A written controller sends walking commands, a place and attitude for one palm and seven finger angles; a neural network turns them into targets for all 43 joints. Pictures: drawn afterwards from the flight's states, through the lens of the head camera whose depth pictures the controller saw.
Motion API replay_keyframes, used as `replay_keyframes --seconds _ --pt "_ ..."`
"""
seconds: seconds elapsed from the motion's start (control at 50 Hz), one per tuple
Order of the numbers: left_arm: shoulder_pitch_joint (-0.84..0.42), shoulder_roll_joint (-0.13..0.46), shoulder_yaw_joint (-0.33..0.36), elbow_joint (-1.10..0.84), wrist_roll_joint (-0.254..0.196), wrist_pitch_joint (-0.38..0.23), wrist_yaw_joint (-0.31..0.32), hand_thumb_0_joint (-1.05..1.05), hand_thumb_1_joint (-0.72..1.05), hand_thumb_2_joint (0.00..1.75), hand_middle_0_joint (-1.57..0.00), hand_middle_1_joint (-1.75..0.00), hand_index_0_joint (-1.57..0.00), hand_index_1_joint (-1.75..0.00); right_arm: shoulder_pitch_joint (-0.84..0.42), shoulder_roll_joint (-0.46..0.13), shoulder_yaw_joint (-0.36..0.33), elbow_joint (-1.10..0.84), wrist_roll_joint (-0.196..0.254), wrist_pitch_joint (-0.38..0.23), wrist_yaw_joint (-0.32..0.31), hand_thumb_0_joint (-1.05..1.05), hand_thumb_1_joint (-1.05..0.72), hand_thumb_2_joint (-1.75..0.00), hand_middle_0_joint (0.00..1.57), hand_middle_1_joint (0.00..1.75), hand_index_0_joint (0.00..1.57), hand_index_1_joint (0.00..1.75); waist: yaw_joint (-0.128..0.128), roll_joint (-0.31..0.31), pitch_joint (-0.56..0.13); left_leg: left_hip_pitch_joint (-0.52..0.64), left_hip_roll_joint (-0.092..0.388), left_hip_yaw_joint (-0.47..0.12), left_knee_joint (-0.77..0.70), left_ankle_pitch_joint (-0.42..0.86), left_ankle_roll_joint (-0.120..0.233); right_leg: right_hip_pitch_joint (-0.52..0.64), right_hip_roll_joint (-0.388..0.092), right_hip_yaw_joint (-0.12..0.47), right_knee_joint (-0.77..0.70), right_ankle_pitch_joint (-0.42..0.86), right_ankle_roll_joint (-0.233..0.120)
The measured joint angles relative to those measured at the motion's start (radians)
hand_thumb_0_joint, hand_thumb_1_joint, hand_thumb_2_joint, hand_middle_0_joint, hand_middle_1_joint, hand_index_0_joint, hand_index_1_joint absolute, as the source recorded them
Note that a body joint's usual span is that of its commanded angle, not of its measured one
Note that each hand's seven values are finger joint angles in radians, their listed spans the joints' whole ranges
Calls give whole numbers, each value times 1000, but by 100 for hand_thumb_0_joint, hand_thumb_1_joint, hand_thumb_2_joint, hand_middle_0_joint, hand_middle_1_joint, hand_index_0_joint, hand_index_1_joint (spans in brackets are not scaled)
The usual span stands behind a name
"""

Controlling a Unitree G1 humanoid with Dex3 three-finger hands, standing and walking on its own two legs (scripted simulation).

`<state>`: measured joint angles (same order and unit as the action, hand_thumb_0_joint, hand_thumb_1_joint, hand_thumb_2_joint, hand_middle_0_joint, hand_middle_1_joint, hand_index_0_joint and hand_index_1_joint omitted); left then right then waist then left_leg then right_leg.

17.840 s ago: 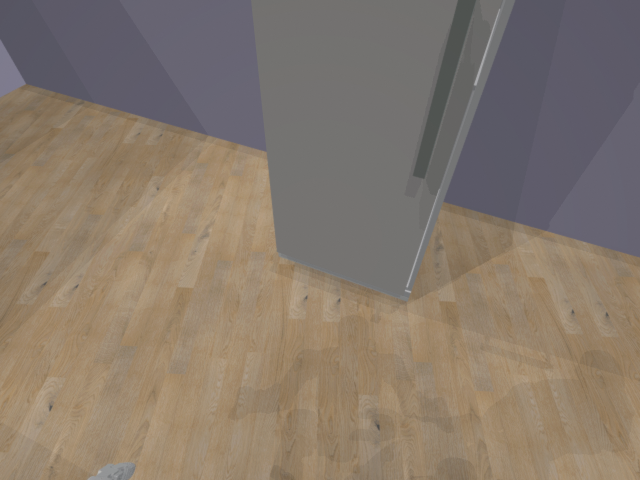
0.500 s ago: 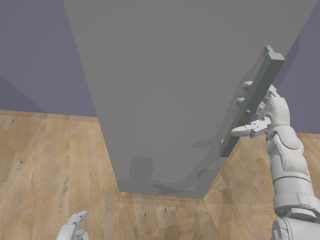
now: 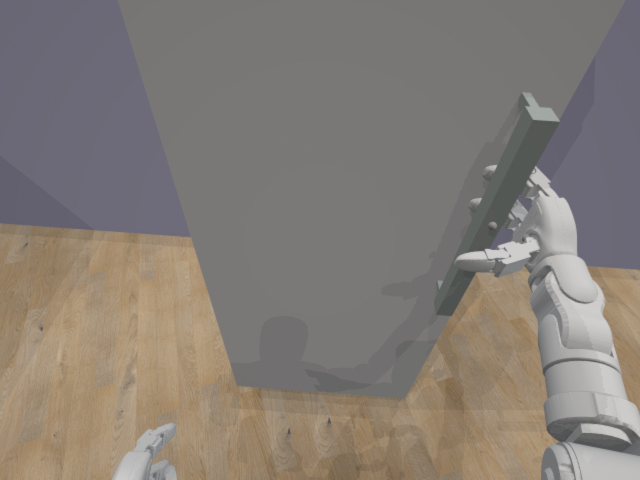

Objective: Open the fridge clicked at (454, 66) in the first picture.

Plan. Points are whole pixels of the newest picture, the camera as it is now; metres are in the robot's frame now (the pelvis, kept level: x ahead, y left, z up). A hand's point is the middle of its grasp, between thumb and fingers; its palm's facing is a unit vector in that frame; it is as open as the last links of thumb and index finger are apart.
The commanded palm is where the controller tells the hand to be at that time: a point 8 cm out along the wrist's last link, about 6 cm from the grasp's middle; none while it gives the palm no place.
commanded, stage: grip the handle and tug to test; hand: right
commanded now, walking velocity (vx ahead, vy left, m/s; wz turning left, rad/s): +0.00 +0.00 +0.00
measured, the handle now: (476, 225) +0.46 -0.19 +0.09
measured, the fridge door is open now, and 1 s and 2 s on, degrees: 0 0 13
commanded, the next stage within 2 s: pull the door a little, standing still in 1.26 s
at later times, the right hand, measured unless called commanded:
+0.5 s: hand (484, 222) +0.41 -0.17 +0.14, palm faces -0.01 +1.00 -0.01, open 6.0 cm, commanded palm +0.38 -0.22 +0.14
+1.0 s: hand (483, 222) +0.41 -0.17 +0.14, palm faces +0.01 +1.00 -0.01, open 6.1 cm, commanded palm +0.36 -0.21 +0.14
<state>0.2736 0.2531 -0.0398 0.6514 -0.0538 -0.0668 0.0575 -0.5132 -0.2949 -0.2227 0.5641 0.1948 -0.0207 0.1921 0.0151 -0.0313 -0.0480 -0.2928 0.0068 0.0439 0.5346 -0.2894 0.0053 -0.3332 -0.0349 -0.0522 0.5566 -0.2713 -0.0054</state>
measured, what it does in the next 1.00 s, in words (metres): stands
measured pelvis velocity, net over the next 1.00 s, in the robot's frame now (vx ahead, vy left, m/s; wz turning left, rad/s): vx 0.00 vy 0.01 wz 0.00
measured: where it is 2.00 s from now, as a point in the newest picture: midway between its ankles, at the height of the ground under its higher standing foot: outside the picture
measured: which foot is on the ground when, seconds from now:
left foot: down 0.00-1.00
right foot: down 0.00-1.00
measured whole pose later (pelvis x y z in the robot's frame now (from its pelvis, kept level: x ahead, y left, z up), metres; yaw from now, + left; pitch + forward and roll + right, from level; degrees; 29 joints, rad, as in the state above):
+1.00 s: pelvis +0.00 +0.01 +0.00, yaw +0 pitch +3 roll +0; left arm 0.28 0.26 -0.03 0.65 -0.05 -0.06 0.05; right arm -0.52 -0.29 -0.22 0.58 0.19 -0.02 0.17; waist 0.02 -0.04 -0.05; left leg -0.30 0.00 0.04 0.53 -0.29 0.01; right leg -0.33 -0.04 -0.05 0.55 -0.27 0.00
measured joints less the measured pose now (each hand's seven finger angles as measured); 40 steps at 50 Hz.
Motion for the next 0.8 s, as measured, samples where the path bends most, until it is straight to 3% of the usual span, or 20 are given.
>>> replay_keyframes --seconds 0.5,0.8 --pt "3 0 2 0 3 7 1 1 90 89 -20 -30 -20 -30 -26 6 10 17 -7 14 -12 1 -62 -78 41 136 41 136 3 -1 3 -6 0 2 -3 -2 1 -8 0 3 -1 -2 1" --pt "4 -1 1 4 3 13 2 1 90 89 -20 -30 -20 -30 -28 5 3 36 -8 -4 -13 0 -62 -79 40 140 38 140 3 -3 4 -3 -4 6 -2 -4 6 -5 -3 8 -3 -1 6"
